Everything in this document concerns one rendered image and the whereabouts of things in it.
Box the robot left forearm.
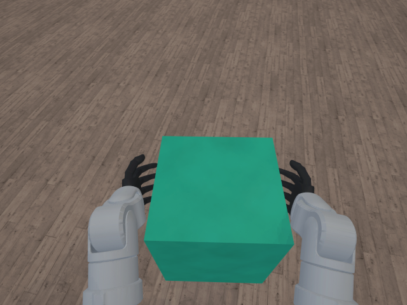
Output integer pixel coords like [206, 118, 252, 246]
[83, 186, 146, 305]

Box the robot left hand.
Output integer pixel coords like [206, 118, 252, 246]
[122, 154, 157, 205]

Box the carton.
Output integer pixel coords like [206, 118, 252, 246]
[144, 136, 294, 283]

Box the robot right forearm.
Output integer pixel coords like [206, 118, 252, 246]
[290, 193, 358, 305]

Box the robot right hand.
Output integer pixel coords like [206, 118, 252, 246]
[279, 160, 314, 215]

